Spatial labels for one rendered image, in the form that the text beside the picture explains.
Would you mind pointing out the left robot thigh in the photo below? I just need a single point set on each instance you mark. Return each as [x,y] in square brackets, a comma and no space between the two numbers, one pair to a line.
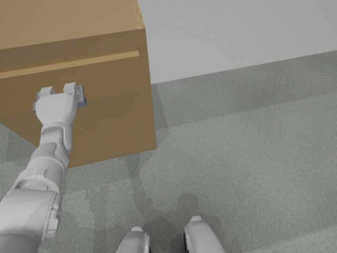
[135,242]

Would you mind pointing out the left robot shin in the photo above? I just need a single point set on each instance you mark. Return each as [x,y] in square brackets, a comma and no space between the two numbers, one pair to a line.
[137,229]

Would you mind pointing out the left robot hand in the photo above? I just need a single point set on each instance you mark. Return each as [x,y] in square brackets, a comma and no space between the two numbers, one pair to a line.
[61,107]

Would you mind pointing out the robot left forearm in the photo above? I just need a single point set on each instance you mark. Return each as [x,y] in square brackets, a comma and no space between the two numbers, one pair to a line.
[48,161]

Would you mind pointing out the drawer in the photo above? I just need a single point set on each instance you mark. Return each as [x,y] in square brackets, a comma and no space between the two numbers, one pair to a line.
[102,74]

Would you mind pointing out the left robot upper arm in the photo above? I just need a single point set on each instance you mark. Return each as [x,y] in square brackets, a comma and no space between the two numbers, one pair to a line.
[27,218]

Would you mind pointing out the cabinet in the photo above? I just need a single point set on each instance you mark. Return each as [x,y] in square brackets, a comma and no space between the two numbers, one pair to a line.
[34,31]

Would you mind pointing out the handle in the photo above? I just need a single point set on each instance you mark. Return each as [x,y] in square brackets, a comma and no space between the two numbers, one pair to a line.
[82,102]

